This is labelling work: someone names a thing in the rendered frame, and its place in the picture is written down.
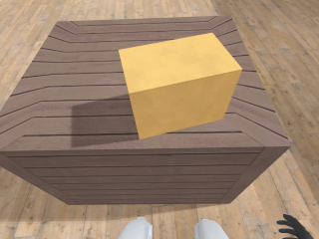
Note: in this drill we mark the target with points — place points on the right robot hand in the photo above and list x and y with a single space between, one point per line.
298 229

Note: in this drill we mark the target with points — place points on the pedestal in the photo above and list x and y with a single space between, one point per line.
69 128

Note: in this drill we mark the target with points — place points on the carton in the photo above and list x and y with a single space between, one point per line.
179 83

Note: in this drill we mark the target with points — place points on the robot right thigh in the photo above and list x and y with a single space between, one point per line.
208 229

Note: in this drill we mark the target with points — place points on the robot left thigh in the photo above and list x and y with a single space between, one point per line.
137 229

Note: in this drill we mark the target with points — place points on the robot thigh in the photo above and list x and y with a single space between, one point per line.
208 229
137 229

